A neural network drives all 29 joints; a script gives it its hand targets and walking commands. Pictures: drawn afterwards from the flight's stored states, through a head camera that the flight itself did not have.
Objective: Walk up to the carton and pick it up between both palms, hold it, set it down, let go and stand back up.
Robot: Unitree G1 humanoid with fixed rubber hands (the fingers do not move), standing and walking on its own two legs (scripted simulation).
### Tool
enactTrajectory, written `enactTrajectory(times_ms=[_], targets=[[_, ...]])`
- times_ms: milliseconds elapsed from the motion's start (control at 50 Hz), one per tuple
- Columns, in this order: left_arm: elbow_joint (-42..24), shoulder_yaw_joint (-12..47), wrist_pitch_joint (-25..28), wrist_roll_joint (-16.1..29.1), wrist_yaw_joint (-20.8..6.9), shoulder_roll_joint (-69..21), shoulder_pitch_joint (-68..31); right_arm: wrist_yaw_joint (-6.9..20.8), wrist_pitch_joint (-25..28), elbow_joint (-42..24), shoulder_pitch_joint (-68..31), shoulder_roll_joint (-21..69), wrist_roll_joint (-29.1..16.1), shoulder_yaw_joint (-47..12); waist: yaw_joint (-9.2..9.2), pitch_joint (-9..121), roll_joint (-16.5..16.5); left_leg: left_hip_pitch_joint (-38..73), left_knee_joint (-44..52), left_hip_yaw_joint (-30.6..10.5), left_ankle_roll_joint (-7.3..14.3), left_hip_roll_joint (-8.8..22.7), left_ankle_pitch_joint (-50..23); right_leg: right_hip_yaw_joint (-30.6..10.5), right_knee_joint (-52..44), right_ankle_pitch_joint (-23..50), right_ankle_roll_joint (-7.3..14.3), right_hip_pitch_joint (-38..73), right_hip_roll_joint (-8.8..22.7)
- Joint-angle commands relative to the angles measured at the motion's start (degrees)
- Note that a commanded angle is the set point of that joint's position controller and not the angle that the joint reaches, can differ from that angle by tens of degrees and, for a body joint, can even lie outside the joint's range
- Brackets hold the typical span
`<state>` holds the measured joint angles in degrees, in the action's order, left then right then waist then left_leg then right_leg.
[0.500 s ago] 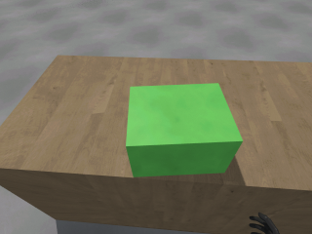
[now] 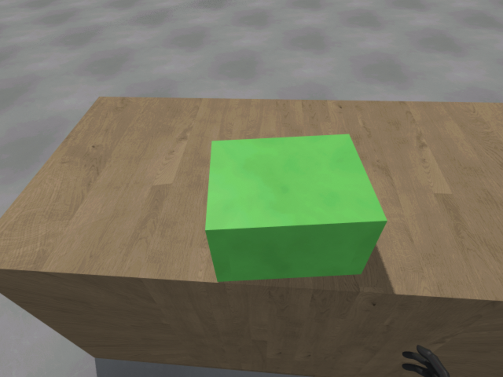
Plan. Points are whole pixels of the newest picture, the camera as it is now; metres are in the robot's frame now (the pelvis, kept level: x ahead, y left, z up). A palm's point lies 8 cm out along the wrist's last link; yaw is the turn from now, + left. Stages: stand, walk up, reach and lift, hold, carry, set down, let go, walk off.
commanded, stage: stand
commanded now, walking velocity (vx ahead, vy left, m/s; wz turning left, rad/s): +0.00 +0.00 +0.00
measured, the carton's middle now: (284, 206) +0.44 +0.01 +0.00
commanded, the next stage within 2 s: none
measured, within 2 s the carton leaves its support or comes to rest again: neither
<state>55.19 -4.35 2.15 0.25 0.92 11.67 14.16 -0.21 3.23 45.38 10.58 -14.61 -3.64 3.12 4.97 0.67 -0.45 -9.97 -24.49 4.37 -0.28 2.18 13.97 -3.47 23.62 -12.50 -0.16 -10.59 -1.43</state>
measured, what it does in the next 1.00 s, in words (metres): stands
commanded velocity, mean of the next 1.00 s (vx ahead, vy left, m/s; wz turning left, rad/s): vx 0.00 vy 0.00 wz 0.00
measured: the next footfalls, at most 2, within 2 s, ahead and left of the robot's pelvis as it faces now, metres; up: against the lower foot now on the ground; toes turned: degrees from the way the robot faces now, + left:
none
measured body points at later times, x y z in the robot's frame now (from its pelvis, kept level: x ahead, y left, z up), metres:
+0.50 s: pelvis -0.02 +0.00 +0.00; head -0.04 +0.00 +0.45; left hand +0.01 +0.26 -0.14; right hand +0.13 -0.26 -0.11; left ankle -0.01 +0.12 -0.74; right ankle +0.00 -0.12 -0.74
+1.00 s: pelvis -0.03 +0.00 +0.00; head -0.05 +0.00 +0.45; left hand +0.00 +0.26 -0.14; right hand +0.11 -0.26 -0.12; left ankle -0.01 +0.12 -0.74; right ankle +0.00 -0.12 -0.74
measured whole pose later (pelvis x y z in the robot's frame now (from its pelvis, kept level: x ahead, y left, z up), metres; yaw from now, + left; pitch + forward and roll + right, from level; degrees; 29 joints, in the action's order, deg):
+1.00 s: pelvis -0.03 +0.00 +0.00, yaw +0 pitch -3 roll +0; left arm 60.6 -4.3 2.4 0.2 0.5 11.8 14.2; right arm -0.2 3.2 50.9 10.6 -14.6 -3.6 3.1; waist 5.0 0.7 -0.7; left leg -10.0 -24.5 4.4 -0.3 2.1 11.8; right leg -3.5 23.6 -10.3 -0.2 -10.6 -1.4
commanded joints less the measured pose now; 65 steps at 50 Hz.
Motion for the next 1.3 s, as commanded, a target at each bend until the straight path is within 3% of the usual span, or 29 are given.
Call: enactTrajectory(times_ms=[0,80,140,160,240,280,320,420,440,480,520,1280], targets=[[-3.32,-1.49,1.50,-2.46,-0.15,16.68,-3.50,-0.96,0.25,-0.86,-0.92,-14.16,5.54,2.67,-4.85,2.54,0.18,6.00,3.06,-7.53,3.11,5.20,-14.01,-4.90,-3.62,14.68,2.55,0.30,6.86],[-2.61,-1.59,1.51,-2.32,-0.16,17.00,-2.39,-0.86,0.18,-0.42,-1.44,-13.94,5.74,2.52,-3.95,2.91,-0.75,5.05,3.32,-7.46,3.33,5.06,-12.52,-5.30,-4.04,13.51,2.50,1.45,6.92],[-2.33,-1.38,1.50,-2.13,-0.22,16.66,-3.11,-0.88,0.33,-0.07,-1.31,-14.51,5.65,2.60,-4.22,2.08,0.92,4.97,3.91,-7.52,3.31,5.11,-12.36,-5.04,-3.81,14.16,2.41,0.91,7.01],[-1.90,-1.44,1.53,-2.14,-0.21,17.12,-2.65,-0.84,0.43,0.13,-1.46,-14.41,5.64,2.62,-4.16,1.86,-0.49,4.93,3.96,-7.62,3.33,5.00,-12.03,-5.24,-4.01,13.66,2.53,0.68,6.99],[-1.24,-1.33,1.38,-2.21,-0.35,16.83,-2.48,-0.79,0.36,0.52,-1.28,-14.14,5.64,2.52,-4.42,0.84,0.50,5.03,4.40,-8.02,3.27,5.11,-9.65,-5.60,-4.89,9.38,2.72,-1.07,6.85],[-1.42,-1.49,1.43,-2.08,-0.51,17.48,-3.35,-0.78,0.31,0.90,-1.42,-14.14,5.67,2.46,-4.14,-0.05,-0.65,3.25,4.69,-7.76,3.24,4.79,-8.19,-5.57,-5.12,8.67,2.55,-0.44,6.77],[-1.20,-1.42,1.32,-2.13,-0.66,17.07,-3.19,-0.78,0.38,1.23,-1.33,-14.10,5.59,2.43,-4.43,0.02,1.20,4.60,4.66,-7.74,3.18,4.88,-7.07,-5.87,-5.67,7.96,2.62,-1.71,6.96],[-0.12,-1.34,1.49,-2.19,-0.50,17.19,-2.76,-0.61,0.24,2.19,-1.29,-13.37,5.54,2.18,-4.32,-1.00,-0.65,2.91,5.36,-8.47,3.31,5.06,-5.57,-6.00,-5.87,6.43,2.56,-1.43,6.96],[0.28,-1.36,1.45,-2.15,-0.45,17.09,-2.51,-0.61,0.33,2.08,-1.78,-13.62,5.55,2.33,-4.47,-0.97,0.59,3.17,5.08,-8.24,3.26,4.92,-5.95,-5.98,-5.93,6.51,2.69,-1.97,6.93],[0.33,-1.33,1.44,-2.00,-0.48,17.10,-2.75,-0.73,0.21,2.53,-1.26,-13.92,5.41,2.26,-4.57,-1.19,-0.74,2.78,5.41,-8.08,3.14,4.75,-5.22,-6.78,-6.52,5.80,2.82,-1.69,7.20],[0.53,-1.41,1.45,-2.08,-0.55,17.51,-3.29,-0.67,0.33,3.14,-0.75,-13.93,5.45,2.25,-4.72,-2.06,0.21,2.95,5.41,-8.23,3.06,4.81,-4.15,-6.85,-7.07,4.00,2.68,-2.87,7.27],[2.88,-1.41,1.43,-1.61,-0.45,17.87,-3.58,-0.80,-0.07,5.16,-2.28,-13.78,5.25,1.73,-4.47,-3.92,-0.39,2.05,5.92,-8.24,3.20,5.23,-4.20,-7.11,-7.88,5.06,2.26,-2.47,7.44]])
